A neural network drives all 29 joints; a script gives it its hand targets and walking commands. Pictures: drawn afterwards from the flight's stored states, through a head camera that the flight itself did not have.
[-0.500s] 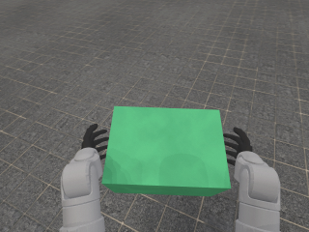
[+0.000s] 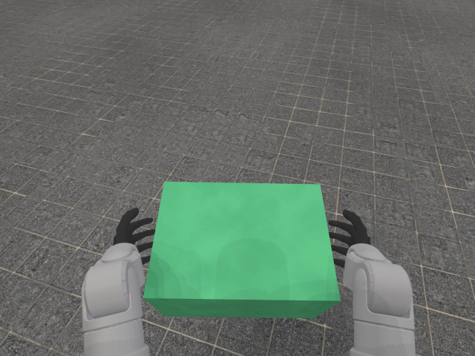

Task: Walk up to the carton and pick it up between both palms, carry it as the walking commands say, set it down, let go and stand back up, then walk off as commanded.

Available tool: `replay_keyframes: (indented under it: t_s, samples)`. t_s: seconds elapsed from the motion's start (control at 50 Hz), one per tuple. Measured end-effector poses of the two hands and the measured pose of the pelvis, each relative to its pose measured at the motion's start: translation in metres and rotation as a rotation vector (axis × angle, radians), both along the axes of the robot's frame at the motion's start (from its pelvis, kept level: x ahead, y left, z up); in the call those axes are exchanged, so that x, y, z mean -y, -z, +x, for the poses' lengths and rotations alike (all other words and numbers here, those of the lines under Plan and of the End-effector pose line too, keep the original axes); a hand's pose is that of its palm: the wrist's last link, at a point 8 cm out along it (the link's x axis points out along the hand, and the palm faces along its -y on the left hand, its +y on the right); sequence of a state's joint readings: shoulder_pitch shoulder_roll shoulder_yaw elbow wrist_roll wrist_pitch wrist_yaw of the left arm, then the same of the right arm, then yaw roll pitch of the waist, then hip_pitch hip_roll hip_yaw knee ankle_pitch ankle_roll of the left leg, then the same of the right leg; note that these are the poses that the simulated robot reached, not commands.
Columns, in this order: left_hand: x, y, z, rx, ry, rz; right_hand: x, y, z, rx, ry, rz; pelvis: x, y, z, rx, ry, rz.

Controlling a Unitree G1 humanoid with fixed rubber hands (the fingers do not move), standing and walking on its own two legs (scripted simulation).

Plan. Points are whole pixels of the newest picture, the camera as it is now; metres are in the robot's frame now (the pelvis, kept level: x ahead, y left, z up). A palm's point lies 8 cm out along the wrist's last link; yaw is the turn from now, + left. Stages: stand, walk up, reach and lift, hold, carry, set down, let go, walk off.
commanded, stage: carry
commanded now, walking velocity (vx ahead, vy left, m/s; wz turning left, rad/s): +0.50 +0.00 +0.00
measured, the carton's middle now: (241, 251) +0.31 +0.00 -0.01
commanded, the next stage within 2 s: none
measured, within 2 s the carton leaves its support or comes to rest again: neither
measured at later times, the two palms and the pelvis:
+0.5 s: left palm (173, 130) +0.59 +0.16 +0.07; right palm (319, 133) +0.61 -0.20 +0.04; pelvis +0.35 -0.03 +0.02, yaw +4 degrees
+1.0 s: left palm (165, 72) +0.93 +0.23 +0.06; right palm (276, 67) +0.93 -0.13 +0.07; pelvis +0.67 +0.04 +0.02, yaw +1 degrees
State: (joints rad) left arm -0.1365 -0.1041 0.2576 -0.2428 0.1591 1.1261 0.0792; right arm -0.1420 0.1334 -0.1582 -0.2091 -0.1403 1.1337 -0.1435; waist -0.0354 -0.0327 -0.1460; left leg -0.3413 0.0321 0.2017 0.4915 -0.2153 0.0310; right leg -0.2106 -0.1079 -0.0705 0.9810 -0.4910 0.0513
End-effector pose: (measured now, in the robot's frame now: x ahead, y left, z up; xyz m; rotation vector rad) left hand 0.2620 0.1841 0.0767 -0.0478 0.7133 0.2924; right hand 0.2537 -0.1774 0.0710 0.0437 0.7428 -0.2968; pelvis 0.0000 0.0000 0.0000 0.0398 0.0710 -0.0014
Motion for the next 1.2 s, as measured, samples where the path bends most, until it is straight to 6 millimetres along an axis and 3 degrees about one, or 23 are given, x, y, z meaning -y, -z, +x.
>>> replay_keyframes:
  t_s: [0.08,0.16,0.28,0.32,0.36,0.42,0.48,0.54,0.58,0.68,0.74,0.82,0.92,0.98,1.04,1.12,1.2]
  samples:
    - [-0.009,0.012,0.034,-0.100,-0.049,-0.048,-0.011,0.001,0.042,-0.100,-0.006,-0.033,-0.002,-0.015,0.043,0.029,-0.001,-0.049]
    - [-0.012,0.008,0.086,-0.060,-0.096,-0.067,-0.013,-0.003,0.105,-0.068,-0.047,-0.041,0.004,-0.017,0.091,0.046,-0.047,-0.061]
    - [-0.004,-0.013,0.190,0.099,-0.113,-0.026,-0.005,-0.012,0.224,0.092,-0.085,0.015,0.019,0.003,0.199,0.057,-0.046,-0.065]
    - [0.004,-0.016,0.229,0.148,-0.118,-0.007,0.003,-0.008,0.266,0.142,-0.094,0.032,0.027,0.017,0.239,0.059,-0.060,-0.055]
    - [0.013,-0.019,0.264,0.131,-0.102,0.036,0.012,0.001,0.301,0.126,-0.093,0.059,0.030,0.018,0.268,0.056,-0.048,-0.078]
    - [0.024,-0.014,0.300,0.019,-0.088,0.072,0.022,0.016,0.332,0.015,-0.107,0.054,0.031,0.004,0.300,0.048,-0.076,-0.039]
    - [0.027,-0.001,0.323,-0.115,-0.090,0.070,0.025,0.029,0.351,-0.118,-0.105,0.053,0.033,-0.012,0.334,0.041,-0.082,0.000]
    - [0.026,0.004,0.351,-0.154,-0.092,0.041,0.024,0.022,0.376,-0.154,-0.055,0.043,0.033,-0.021,0.366,0.040,-0.047,0.022]
    - [0.024,-0.003,0.379,-0.110,-0.089,0.023,0.022,0.010,0.400,-0.107,-0.014,0.044,0.031,-0.024,0.388,0.045,-0.039,0.025]
    - [0.015,-0.040,0.467,0.074,-0.057,0.009,0.013,-0.027,0.480,0.079,-0.006,0.052,0.015,-0.025,0.458,0.021,-0.042,0.026]
    - [0.002,-0.047,0.520,0.126,-0.035,0.007,0.002,-0.036,0.529,0.133,-0.010,0.037,0.000,-0.019,0.510,0.000,-0.034,0.024]
    - [-0.024,-0.025,0.583,0.117,-0.012,0.008,-0.024,-0.020,0.590,0.124,-0.005,0.017,-0.026,0.004,0.582,0.002,-0.023,-0.017]
    - [-0.045,0.010,0.627,-0.072,-0.036,-0.033,-0.046,-0.002,0.637,-0.062,-0.015,-0.034,-0.037,-0.010,0.635,0.014,-0.003,-0.035]
    - [-0.046,0.016,0.653,-0.116,-0.065,-0.055,-0.048,0.000,0.665,-0.108,-0.011,-0.049,-0.039,-0.017,0.662,0.031,-0.014,-0.051]
    - [-0.047,0.010,0.690,-0.081,-0.088,-0.057,-0.049,0.000,0.705,-0.082,-0.031,-0.040,-0.036,-0.019,0.694,0.043,-0.047,-0.050]
    - [-0.045,-0.008,0.750,0.021,-0.105,-0.043,-0.047,-0.012,0.774,0.020,-0.049,-0.006,-0.027,-0.014,0.749,0.053,-0.039,-0.044]
    - [-0.035,-0.019,0.814,0.128,-0.107,-0.012,-0.037,-0.019,0.849,0.129,-0.066,0.028,-0.013,0.005,0.818,0.056,-0.053,-0.031]
